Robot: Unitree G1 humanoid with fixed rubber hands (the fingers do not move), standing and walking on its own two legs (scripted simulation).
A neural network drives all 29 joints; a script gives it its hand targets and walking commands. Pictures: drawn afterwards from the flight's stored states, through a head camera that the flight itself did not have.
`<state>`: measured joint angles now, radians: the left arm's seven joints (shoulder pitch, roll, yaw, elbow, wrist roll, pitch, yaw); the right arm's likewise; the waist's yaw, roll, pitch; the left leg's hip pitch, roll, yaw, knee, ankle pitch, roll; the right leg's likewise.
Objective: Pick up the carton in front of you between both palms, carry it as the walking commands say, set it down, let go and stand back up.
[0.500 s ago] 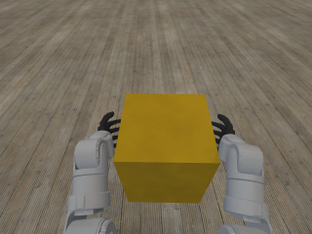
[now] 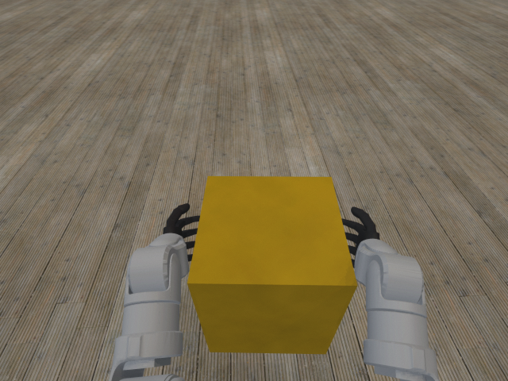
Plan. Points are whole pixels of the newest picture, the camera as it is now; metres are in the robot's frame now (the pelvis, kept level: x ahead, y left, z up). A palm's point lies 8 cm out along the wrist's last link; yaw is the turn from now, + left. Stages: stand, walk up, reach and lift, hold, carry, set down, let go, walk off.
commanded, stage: carry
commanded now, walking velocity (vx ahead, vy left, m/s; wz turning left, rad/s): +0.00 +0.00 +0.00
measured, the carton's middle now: (268, 267) +0.31 +0.00 +0.02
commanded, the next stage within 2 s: hold in 0.96 s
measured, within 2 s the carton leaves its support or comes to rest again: neither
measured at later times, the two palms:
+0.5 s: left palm (172, 289) +0.26 +0.15 +0.04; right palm (362, 292) +0.26 -0.15 +0.04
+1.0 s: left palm (173, 286) +0.26 +0.15 +0.04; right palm (366, 291) +0.26 -0.15 +0.05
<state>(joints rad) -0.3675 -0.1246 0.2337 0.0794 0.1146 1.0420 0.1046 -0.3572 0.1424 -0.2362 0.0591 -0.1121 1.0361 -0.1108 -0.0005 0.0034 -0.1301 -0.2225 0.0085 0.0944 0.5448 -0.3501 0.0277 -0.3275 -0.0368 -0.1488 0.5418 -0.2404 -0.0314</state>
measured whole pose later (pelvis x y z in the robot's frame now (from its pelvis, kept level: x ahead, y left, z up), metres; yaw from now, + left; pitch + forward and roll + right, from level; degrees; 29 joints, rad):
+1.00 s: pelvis -0.03 +0.00 +0.00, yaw +0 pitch +2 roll +0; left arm -0.23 -0.14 0.20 0.22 0.26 0.73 0.01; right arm -0.23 0.15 -0.19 0.21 -0.25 0.73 0.00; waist 0.00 0.00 -0.12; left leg -0.27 0.00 0.10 0.53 -0.29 0.04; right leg -0.37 -0.04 -0.14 0.51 -0.17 -0.03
